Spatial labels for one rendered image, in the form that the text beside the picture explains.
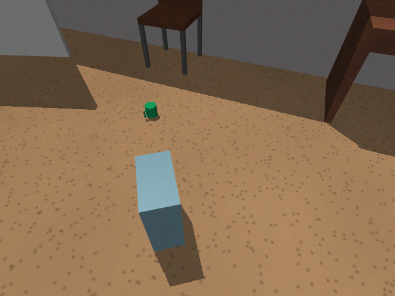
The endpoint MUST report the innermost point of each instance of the chair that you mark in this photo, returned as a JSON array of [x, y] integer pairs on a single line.
[[174, 15]]

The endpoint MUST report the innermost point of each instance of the desk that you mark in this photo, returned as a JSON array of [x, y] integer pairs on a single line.
[[372, 30]]

